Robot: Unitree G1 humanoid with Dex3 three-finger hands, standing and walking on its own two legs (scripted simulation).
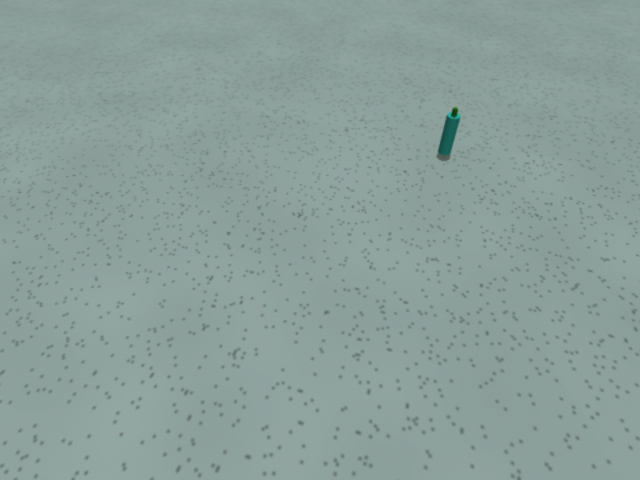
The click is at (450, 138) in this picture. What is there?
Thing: necked bottle
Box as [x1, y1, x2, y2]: [438, 107, 460, 154]
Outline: 456,107 454,107 452,111 447,114 438,149 438,151 441,154 448,154 450,152 460,116 456,112
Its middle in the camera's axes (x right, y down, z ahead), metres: +0.70 -0.56 +2.01
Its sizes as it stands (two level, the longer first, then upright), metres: 0.066 0.066 0.263
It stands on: the floor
